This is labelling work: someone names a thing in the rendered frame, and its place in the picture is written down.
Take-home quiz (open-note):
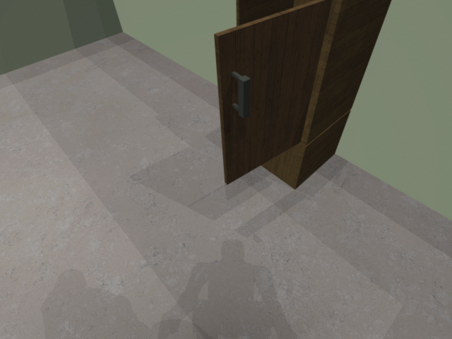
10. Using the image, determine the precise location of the cupboard door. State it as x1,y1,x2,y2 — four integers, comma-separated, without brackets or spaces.
214,0,333,184

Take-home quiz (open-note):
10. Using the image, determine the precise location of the handle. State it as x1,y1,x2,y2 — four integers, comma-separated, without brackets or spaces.
232,71,251,118

